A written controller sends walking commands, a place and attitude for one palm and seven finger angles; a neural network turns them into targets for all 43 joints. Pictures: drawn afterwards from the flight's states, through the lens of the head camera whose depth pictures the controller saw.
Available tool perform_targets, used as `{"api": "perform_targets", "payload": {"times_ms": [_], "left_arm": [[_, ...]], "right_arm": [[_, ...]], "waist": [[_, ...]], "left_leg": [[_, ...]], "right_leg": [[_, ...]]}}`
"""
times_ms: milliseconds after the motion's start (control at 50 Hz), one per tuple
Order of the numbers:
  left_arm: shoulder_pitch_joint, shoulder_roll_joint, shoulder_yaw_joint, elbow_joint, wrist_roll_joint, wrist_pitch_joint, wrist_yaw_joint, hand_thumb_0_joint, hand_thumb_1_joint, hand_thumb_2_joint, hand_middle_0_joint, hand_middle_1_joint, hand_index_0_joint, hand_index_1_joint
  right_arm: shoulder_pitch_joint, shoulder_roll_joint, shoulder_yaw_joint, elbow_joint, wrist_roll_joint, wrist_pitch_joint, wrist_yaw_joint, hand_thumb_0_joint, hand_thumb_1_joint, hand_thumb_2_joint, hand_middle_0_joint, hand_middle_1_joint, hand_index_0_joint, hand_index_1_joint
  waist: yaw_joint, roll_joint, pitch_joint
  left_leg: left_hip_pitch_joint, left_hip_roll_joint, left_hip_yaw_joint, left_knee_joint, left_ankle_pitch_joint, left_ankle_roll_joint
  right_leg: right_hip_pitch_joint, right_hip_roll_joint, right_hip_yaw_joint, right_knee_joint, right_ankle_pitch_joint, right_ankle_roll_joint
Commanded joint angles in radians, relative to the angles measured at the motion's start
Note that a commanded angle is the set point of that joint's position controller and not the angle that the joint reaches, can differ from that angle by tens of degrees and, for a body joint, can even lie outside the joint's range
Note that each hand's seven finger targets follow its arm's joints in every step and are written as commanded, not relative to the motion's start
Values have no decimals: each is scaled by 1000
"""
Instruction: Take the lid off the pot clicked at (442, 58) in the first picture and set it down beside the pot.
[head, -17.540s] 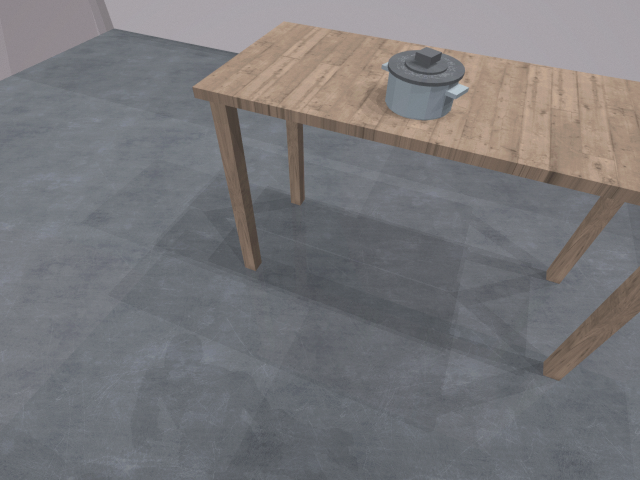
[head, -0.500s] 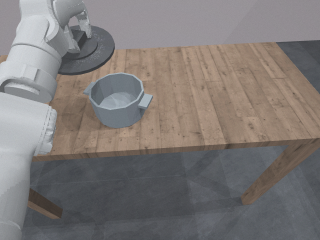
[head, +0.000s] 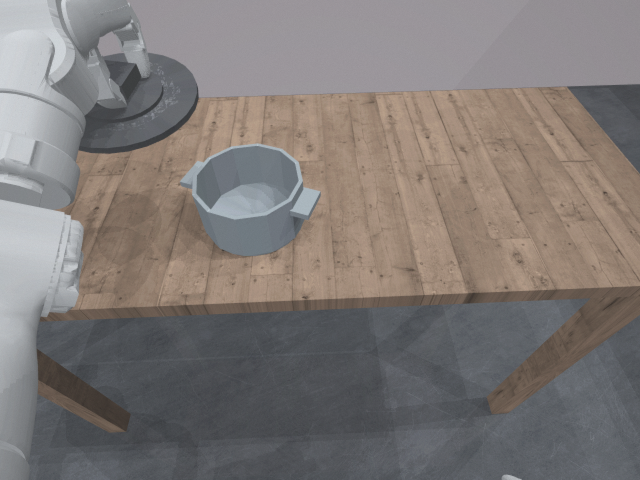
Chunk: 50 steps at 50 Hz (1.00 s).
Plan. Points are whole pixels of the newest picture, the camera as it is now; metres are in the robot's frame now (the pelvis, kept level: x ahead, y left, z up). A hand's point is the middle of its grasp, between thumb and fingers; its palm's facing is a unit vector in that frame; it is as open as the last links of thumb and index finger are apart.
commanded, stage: move the lid sideways beside the pot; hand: left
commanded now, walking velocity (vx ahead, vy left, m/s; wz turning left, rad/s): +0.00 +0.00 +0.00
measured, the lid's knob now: (113, 79) +0.51 +0.21 +0.25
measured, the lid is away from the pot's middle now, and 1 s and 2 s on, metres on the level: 0.13 0.24 0.22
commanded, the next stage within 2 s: lower the lid onto the table in 0.92 s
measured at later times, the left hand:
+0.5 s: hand (49, 79) +0.48 +0.27 +0.26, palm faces -0.26 -0.07 -0.96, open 7.9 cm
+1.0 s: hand out of the picture +0.47 +0.32 +0.26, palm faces -0.27 -0.07 -0.96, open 7.9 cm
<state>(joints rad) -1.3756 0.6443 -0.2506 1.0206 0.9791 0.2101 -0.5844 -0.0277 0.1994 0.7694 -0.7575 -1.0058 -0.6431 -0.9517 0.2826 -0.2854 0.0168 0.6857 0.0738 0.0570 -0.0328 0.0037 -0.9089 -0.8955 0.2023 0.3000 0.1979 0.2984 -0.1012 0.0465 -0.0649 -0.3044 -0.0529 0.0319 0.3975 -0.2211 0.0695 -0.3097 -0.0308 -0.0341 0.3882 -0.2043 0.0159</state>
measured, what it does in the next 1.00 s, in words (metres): stands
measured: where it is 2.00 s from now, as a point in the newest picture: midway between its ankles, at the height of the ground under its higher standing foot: outside the picture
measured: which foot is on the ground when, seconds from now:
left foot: down 0.00-1.00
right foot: down 0.00-1.00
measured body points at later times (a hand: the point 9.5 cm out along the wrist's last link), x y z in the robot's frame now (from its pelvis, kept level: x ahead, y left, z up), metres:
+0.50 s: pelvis +0.00 +0.00 +0.00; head +0.05 +0.00 +0.45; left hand +0.49 +0.27 +0.32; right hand +0.04 -0.28 -0.12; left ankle -0.02 +0.07 -0.74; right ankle -0.01 -0.13 -0.74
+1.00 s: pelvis +0.01 +0.00 +0.00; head +0.06 +0.00 +0.45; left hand +0.48 +0.32 +0.32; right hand +0.05 -0.27 -0.12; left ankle -0.02 +0.07 -0.74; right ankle -0.01 -0.13 -0.74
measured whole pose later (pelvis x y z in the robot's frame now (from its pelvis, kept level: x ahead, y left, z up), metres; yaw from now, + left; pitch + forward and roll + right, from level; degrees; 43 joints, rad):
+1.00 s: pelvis +0.01 +0.00 +0.00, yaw +0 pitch +8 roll -2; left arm -1.34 0.88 -0.18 1.06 1.01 0.08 -0.61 -0.03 0.20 0.77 -0.76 -1.01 -0.64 -0.95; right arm 0.30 -0.30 0.02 0.70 0.10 0.12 -0.06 0.00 -0.91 -0.90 0.20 0.30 0.20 0.30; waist -0.10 0.03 -0.05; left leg -0.33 -0.04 0.02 0.43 -0.24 0.07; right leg -0.30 -0.02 -0.04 0.35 -0.19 0.02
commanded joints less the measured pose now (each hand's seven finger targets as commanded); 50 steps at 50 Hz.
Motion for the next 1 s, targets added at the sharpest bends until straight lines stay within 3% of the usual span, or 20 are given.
{"api": "perform_targets", "payload": {"times_ms": [0, 40, 80, 140, 160, 200, 280, 340, 380, 440, 480, 540, 580, 640, 700, 740, 780, 840, 940, 980], "left_arm": [[-703, 284, 85, -260, 29, -16, 67, 0, 619, 968, -895, -1087, -842, -1065], [-683, 218, 38, -272, 8, -26, 69, 0, 619, 968, -895, -1087, -842, -1065], [-661, 328, 124, -230, 33, -28, 69, 0, 619, 968, -895, -1087, -842, -1065], [-622, 278, 70, -170, 14, -29, 65, 0, 619, 968, -895, -1087, -842, -1065], [-657, 342, 113, -208, 35, -34, 69, 0, 619, 968, -895, -1087, -842, -1065], [-686, 334, 99, -241, 40, -47, 70, 0, 619, 968, -895, -1087, -842, -1065], [-628, 411, 150, -188, 48, -62, 67, 0, 619, 968, -895, -1087, -842, -1065], [-612, 302, 59, -193, 16, -62, 58, 0, 619, 968, -895, -1087, -842, -1065], [-657, 465, 183, -275, 52, -83, 71, 0, 619, 968, -895, -1087, -842, -1065], [-568, 377, 112, -174, 23, -85, 59, 0, 619, 968, -895, -1087, -842, -1065], [-597, 494, 192, -207, 46, -93, 62, 0, 619, 968, -895, -1087, -842, -1065], [-618, 405, 118, -252, 26, -101, 60, 0, 619, 968, -895, -1087, -842, -1065], [-607, 493, 190, -246, 51, -109, 61, 0, 619, 968, -895, -1087, -842, -1065], [-544, 437, 135, -167, 27, -110, 54, 0, 619, 968, -895, -1087, -842, -1065], [-598, 561, 211, -226, 57, -123, 57, 0, 619, 968, -895, -1087, -842, -1065], [-568, 508, 176, -225, 38, -132, 58, 0, 619, 968, -895, -1087, -842, -1065], [-537, 574, 228, -180, 55, -135, 56, 0, 619, 968, -895, -1087, -842, -1065], [-549, 459, 136, -223, 25, -130, 47, 0, 619, 968, -895, -1087, -842, -1065], [-550, 430, 112, -203, 15, -129, 39, 0, 619, 968, -895, -1087, -842, -1065], [-606, 487, 152, -250, 32, -135, 44, 0, 619, 968, -895, -1087, -842, -1065]], "right_arm": [[17, -157, -46, -94, -5, -22, -15, 0, -900, -900, 200, 300, 200, 300], [25, -159, -52, -91, 1, -26, -15, 0, -900, -900, 200, 300, 200, 300], [31, -165, -49, -80, -7, -19, -17, 0, -900, -900, 200, 300, 200, 300], [37, -172, -47, -77, 4, -12, -21, 0, -900, -900, 200, 300, 200, 300], [37, -172, -47, -71, -1, -10, -21, 0, -900, -900, 200, 300, 200, 300], [33, -165, -47, -81, -3, -14, -23, 0, -900, -900, 200, 300, 200, 300], [43, -174, -44, -75, 1, -5, -29, 0, -900, -900, 200, 300, 200, 300], [52, -179, -50, -71, 11, 0, -26, 0, -900, -900, 200, 300, 200, 300], [50, -179, -51, -80, -3, -4, -29, 0, -900, -900, 200, 300, 200, 300], [69, -182, -51, -71, 10, 4, -32, 0, -900, -900, 200, 300, 200, 300], [61, -184, -47, -72, 4, 11, -32, 0, -900, -900, 200, 300, 200, 300], [64, -183, -52, -75, 11, 10, -31, 0, -900, -900, 200, 300, 200, 300], [65, -181, -50, -73, 3, 11, -34, 0, -900, -900, 200, 300, 200, 300], [72, -189, -46, -71, 14, 25, -34, 0, -900, -900, 200, 300, 200, 300], [60, -187, -43, -78, 7, 29, -37, 0, -900, -900, 200, 300, 200, 300], [67, -187, -46, -81, 12, 30, -38, 0, -900, -900, 200, 300, 200, 300], [68, -186, -42, -72, 9, 38, -37, 0, -900, -900, 200, 300, 200, 300], [65, -188, -48, -77, 18, 43, -32, 0, -900, -900, 200, 300, 200, 300], [73, -191, -45, -58, 21, 42, -36, 0, -900, -900, 200, 300, 200, 300], [64, -185, -45, -56, 13, 37, -39, 0, -900, -900, 200, 300, 200, 300]], "waist": [[-19, 25, -443], [-29, 64, -443], [-17, 9, -448], [-29, 30, -383], [-21, 16, -412], [-20, 67, -441], [-18, 17, -424], [-33, 73, -382], [-10, 87, -484], [-27, 71, -397], [-11, 42, -433], [-25, 136, -429], [-14, 95, -452], [-24, 99, -386], [-8, 74, -449], [-17, 141, -443], [-10, 80, -421], [-21, 135, -414], [-34, 119, -379], [-29, 113, -415]], "left_leg": [[304, 17, -73, 24, 454, 4], [347, 26, -83, 39, 531, -7], [308, 21, -78, 33, 469, 3], [270, 21, -69, 22, 444, 1], [272, 25, -71, 21, 434, 1], [304, 22, -74, 29, 468, 3], [268, 26, -65, 29, 462, 10], [293, 33, -68, 28, 493, 2], [325, 30, -71, 46, 533, 10], [285, 32, -67, 38, 511, 6], [266, 29, -59, 37, 488, 17], [332, 39, -73, 51, 577, 2], [327, 37, -74, 55, 577, 11], [276, 37, -60, 44, 535, 8], [270, 34, -56, 49, 523, 20], [312, 40, -63, 64, 626, 10], [284, 42, -60, 61, 580, 17], [324, 49, -68, 63, 634, 7], [313, 47, -65, 55, 550, 9], [323, 43, -65, 57, 534, 16]], "right_leg": [[68, 51, -1, -7, 300, -60], [36, 50, -4, -17, 306, -62], [73, 56, 1, -12, 298, -60], [57, 48, -6, -28, 292, -63], [74, 53, -3, -19, 291, -60], [72, 55, -1, -18, 294, -62], [104, 55, 0, -19, 314, -59], [44, 53, -11, -37, 293, -61], [98, 59, 3, -17, 322, -61], [68, 55, -9, -39, 305, -59], [117, 59, 0, -22, 325, -57], [55, 57, -9, -34, 317, -61], [79, 65, -4, -22, 320, -57], [68, 55, -10, -37, 315, -58], [128, 58, 2, -20, 341, -53], [92, 55, -5, -27, 362, -56], [100, 62, -3, -22, 339, -51], [55, 57, -13, -33, 336, -54], [25, 62, -20, -46, 285, -54], [44, 66, -13, -37, 286, -52]]}}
